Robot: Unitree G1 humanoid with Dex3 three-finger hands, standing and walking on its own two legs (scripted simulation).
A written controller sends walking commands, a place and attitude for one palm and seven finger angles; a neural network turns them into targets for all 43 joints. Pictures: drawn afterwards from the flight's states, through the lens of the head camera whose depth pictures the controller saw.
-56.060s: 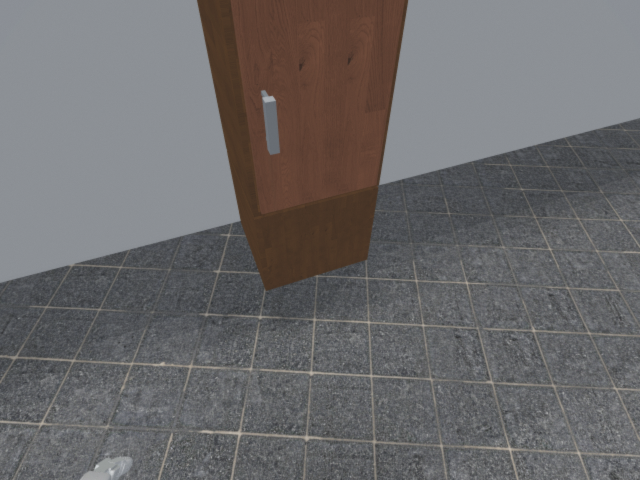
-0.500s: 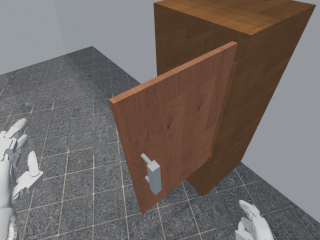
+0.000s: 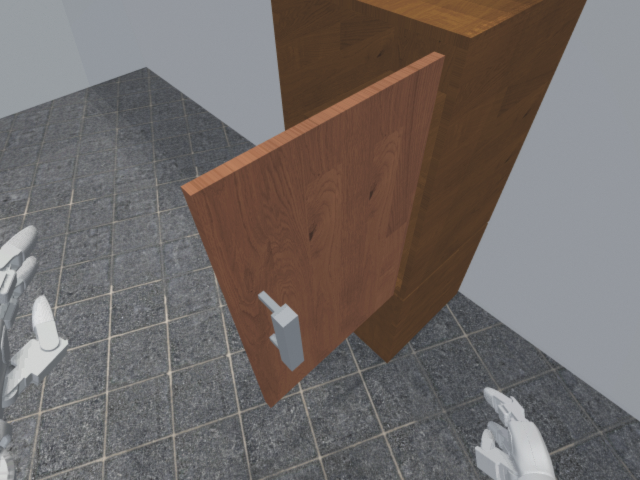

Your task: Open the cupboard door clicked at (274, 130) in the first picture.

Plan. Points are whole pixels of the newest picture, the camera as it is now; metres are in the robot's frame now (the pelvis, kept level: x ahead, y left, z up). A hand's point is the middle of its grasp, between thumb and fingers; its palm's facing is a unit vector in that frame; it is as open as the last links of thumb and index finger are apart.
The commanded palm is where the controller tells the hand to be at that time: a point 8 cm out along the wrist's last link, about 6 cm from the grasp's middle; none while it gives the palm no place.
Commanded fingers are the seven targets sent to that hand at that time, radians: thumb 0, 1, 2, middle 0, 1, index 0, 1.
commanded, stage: step back with the hand held close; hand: left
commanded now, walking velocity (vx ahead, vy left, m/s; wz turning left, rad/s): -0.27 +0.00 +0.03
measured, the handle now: (279, 330) +0.32 +0.09 -0.03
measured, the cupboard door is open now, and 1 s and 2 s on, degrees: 91 91 91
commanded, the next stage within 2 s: stop stepping back and stand still in 1.22 s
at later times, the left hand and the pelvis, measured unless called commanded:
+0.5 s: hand out of the picture +0.11 +0.29 +0.15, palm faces +0.51 -0.71 -0.49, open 7.4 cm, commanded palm +0.05 +0.32 +0.17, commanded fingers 0.00 0.90 0.90 -0.20 -0.30 -0.20 -0.30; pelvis -0.07 +0.01 -0.02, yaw +2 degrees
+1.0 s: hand out of the picture +0.06 +0.24 +0.14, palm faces +0.39 -0.79 -0.47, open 7.4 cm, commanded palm -0.02 +0.27 +0.17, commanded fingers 0.00 0.90 0.90 -0.20 -0.30 -0.20 -0.30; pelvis -0.17 -0.02 -0.02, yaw -2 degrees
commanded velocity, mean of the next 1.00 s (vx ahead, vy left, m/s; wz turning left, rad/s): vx -0.33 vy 0.00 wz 0.00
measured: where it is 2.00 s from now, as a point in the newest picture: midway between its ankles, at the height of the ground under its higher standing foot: outside the picture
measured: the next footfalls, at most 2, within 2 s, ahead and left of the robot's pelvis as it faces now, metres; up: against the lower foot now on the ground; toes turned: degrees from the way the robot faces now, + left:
right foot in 0.94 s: -0.26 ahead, -0.12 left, +0.00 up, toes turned +0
left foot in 1.12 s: -0.07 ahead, +0.06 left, +0.00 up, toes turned +1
